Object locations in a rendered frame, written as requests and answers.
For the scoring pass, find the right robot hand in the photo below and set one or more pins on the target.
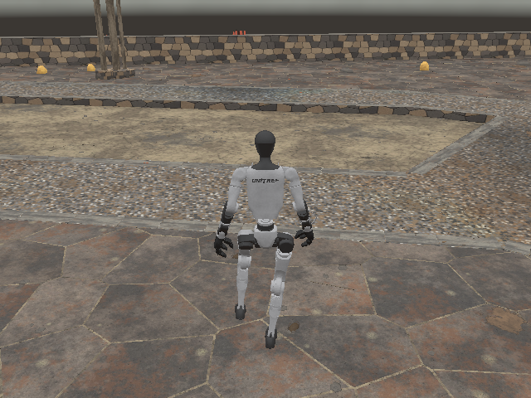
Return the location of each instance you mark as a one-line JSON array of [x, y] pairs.
[[301, 234]]

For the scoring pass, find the right robot forearm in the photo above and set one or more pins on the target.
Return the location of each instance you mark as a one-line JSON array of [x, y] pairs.
[[304, 219]]

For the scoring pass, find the robot left upper arm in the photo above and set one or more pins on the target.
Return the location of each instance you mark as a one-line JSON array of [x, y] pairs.
[[235, 189]]

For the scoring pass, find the robot right upper arm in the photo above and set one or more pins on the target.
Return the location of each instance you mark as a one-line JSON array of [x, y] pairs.
[[295, 188]]

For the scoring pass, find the robot right thigh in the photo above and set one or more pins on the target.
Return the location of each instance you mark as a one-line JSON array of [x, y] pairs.
[[285, 245]]

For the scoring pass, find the left robot hand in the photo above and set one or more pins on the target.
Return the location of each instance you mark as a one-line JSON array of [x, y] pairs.
[[218, 245]]

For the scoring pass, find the humanoid robot torso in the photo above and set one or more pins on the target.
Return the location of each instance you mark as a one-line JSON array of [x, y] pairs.
[[265, 191]]

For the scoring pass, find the left robot forearm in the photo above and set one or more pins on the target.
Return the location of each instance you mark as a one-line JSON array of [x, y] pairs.
[[224, 223]]

